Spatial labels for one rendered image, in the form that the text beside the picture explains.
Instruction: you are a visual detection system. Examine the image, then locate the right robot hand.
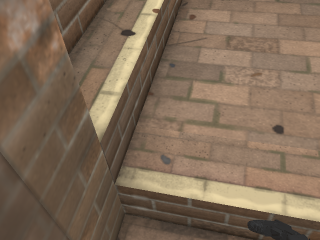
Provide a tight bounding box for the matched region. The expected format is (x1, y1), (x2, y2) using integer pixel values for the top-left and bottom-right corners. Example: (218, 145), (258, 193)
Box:
(247, 219), (310, 240)

